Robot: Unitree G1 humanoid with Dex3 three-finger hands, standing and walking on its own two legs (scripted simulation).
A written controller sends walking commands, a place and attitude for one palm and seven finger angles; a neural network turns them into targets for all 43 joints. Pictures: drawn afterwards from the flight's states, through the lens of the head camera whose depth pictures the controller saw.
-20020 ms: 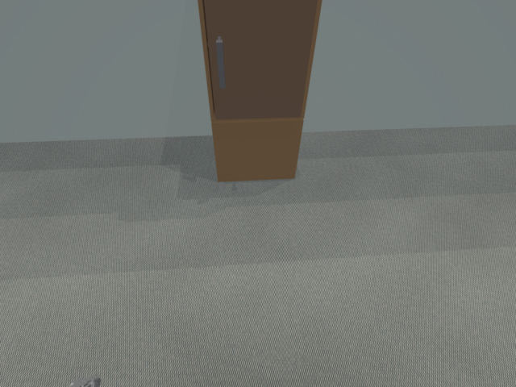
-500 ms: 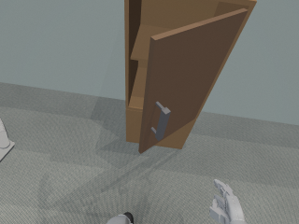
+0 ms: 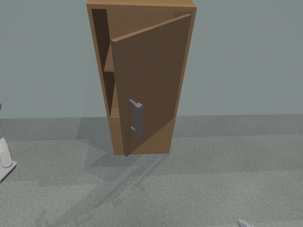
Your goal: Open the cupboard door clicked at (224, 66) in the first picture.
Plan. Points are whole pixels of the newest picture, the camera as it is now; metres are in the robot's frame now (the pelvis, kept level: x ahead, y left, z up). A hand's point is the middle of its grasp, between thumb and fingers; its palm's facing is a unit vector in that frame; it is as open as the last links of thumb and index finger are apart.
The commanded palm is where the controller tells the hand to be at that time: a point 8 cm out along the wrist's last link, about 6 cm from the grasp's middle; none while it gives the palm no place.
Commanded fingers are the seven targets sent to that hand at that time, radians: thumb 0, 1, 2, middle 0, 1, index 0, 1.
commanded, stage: stop stepping back and stand still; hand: left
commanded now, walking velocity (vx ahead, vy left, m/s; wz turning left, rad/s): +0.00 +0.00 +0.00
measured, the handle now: (135, 118) +0.55 +0.07 -0.06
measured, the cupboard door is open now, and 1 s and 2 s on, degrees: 43 43 43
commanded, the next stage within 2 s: let the arm hang, fingers relaxed in 0.60 s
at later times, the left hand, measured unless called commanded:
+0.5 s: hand (21, 166) +0.20 +0.25 +0.16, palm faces +0.44 -0.77 -0.47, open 7.4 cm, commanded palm +0.15 +0.28 +0.19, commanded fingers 0.00 0.90 0.90 -0.20 -0.30 -0.20 -0.30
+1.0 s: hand out of the picture +0.02 +0.19 -0.16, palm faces -0.03 -0.98 -0.19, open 7.4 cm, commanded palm none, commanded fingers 0.00 0.90 0.90 -0.20 -0.30 -0.20 -0.30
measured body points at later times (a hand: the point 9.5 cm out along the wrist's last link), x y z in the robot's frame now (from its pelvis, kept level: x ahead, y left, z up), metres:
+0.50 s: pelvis +0.01 -0.02 +0.01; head +0.00 -0.03 +0.46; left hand +0.17 +0.29 +0.19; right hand +0.16 -0.25 -0.09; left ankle +0.03 +0.11 -0.73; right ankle -0.08 -0.10 -0.73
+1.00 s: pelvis -0.03 +0.00 +0.01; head -0.02 +0.02 +0.46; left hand +0.03 +0.24 -0.15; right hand +0.04 -0.26 -0.12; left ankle +0.03 +0.11 -0.73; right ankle -0.08 -0.09 -0.73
